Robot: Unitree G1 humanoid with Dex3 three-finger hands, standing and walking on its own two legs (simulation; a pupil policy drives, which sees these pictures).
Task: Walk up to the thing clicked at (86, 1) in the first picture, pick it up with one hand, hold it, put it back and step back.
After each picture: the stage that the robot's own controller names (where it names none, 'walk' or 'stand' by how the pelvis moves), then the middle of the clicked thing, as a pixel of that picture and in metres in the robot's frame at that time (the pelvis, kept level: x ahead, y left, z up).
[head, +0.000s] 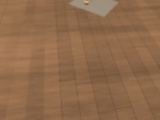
stand; (86, 0) +2.39 -0.05 -0.72
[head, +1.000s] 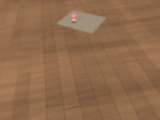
walk; (74, 18) +2.23 +0.29 -0.70
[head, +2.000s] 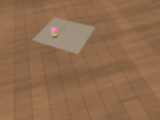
walk; (54, 33) +1.54 +0.49 -0.72
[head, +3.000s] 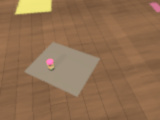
walk; (50, 65) +1.07 +0.40 -0.72
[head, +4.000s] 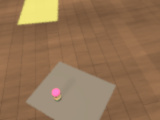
walk; (56, 95) +0.69 +0.29 -0.72
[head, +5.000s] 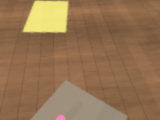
walk; out of the picture +0.47 +0.18 -0.72
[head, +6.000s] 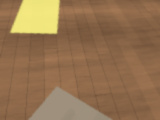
stand; out of the picture +0.37 +0.18 -0.71
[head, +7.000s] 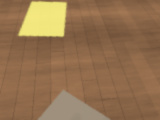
stand; out of the picture +0.35 +0.16 -0.72
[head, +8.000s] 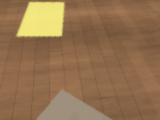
stand; out of the picture +0.36 +0.18 -0.73
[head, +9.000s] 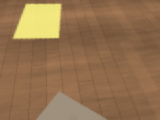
stand; out of the picture +0.34 +0.19 -0.73
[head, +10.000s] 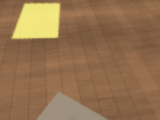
stand; out of the picture +0.34 +0.19 -0.73
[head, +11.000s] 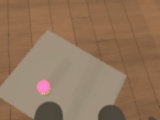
go down; (44, 88) +0.39 +0.19 -0.49
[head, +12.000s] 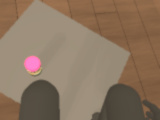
go down; (33, 66) +0.43 +0.22 -0.32
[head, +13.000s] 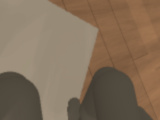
close in; out of the picture +0.41 +0.25 -0.24
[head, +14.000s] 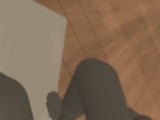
close; out of the picture +0.40 +0.27 -0.22
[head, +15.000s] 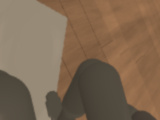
lift; out of the picture +0.39 +0.27 -0.22
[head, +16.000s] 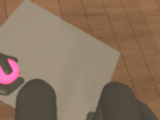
lift; (8, 76) +0.32 +0.25 -0.09
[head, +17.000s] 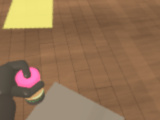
hold; (31, 87) +0.32 +0.17 +0.04
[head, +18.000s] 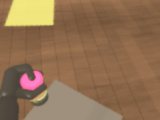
hold; (35, 89) +0.33 +0.17 +0.00
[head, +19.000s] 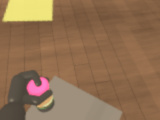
crouch; (42, 95) +0.31 +0.15 -0.03
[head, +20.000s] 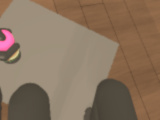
lower; (6, 48) +0.44 +0.22 -0.10
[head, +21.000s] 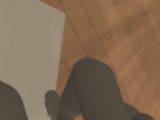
lower; out of the picture +0.41 +0.29 -0.22
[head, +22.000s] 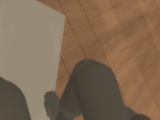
lower; out of the picture +0.41 +0.29 -0.23
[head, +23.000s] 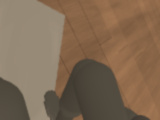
lower; out of the picture +0.41 +0.29 -0.23
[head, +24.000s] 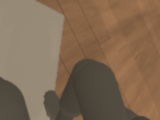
lower; out of the picture +0.41 +0.29 -0.22
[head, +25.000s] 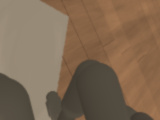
open; out of the picture +0.40 +0.27 -0.23
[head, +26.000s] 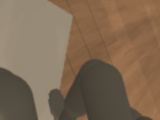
rise; out of the picture +0.39 +0.27 -0.23
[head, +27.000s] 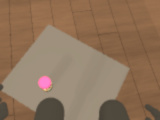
walk; (46, 84) +0.41 +0.20 -0.47
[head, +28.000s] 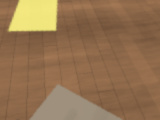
stand; out of the picture +0.35 +0.17 -0.66
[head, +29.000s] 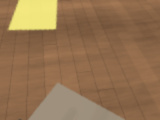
stand; out of the picture +0.36 +0.17 -0.67
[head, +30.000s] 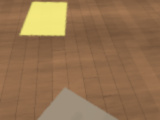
stand; out of the picture +0.37 +0.16 -0.72
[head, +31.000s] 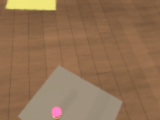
walk; (56, 113) +0.40 +0.12 -0.71
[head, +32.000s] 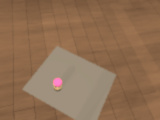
walk; (57, 84) +0.63 +0.15 -0.71
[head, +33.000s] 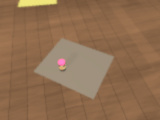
stand; (62, 65) +0.94 +0.28 -0.70
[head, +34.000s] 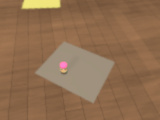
stand; (63, 68) +0.97 +0.19 -0.71
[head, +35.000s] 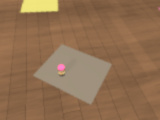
stand; (61, 70) +0.98 +0.21 -0.73
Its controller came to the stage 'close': yes
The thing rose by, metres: 0.71
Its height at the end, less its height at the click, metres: +0.00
